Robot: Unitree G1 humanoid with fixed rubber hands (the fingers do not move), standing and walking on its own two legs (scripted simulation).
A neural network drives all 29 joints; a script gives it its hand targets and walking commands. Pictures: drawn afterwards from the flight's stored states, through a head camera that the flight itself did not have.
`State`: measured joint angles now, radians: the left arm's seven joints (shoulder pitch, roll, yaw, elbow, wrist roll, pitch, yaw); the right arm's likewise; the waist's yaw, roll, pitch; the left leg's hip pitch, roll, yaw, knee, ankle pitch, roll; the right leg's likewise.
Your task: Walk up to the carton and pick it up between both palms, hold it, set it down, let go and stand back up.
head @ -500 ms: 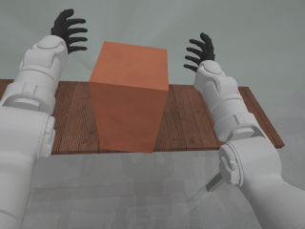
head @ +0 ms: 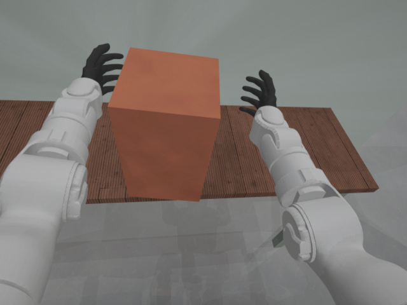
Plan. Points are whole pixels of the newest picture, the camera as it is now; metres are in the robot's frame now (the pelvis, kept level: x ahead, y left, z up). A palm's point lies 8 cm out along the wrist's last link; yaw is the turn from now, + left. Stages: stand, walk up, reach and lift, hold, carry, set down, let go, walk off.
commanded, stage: reach and lift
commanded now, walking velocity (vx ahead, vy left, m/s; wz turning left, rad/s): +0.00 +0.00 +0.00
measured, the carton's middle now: (169, 134) +0.46 +0.04 +0.04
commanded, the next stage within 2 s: none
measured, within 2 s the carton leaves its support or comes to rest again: neither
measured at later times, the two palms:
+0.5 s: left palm (97, 105) +0.48 +0.19 +0.10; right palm (247, 126) +0.43 -0.12 +0.10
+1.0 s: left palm (102, 113) +0.45 +0.17 +0.11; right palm (235, 141) +0.40 -0.09 +0.09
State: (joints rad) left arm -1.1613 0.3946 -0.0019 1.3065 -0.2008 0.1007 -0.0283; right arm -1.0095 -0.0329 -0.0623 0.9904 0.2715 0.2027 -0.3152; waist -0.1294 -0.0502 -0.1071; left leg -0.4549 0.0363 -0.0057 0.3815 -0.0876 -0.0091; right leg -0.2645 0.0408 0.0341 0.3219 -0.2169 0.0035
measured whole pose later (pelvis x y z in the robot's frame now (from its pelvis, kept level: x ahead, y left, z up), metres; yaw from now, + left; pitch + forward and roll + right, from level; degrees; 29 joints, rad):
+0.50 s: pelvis +0.00 +0.01 -0.01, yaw +0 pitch +14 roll -3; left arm -1.06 0.30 0.09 1.25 -0.08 -0.04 -0.02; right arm -0.93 0.03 -0.23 1.06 0.11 0.02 -0.27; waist -0.11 -0.06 -0.15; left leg -0.58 0.03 -0.02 0.46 -0.12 0.00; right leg -0.37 0.03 0.02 0.37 -0.24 0.02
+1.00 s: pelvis +0.00 +0.02 +0.00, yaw -1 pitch +6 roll -1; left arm -1.03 0.06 0.61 1.15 0.47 -0.08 -0.05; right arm -0.82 0.31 -0.80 0.83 -0.56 -0.14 -0.14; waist -0.02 -0.08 -0.03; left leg -0.37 0.01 0.03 0.34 -0.08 0.02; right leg -0.19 0.00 0.06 0.28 -0.20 0.04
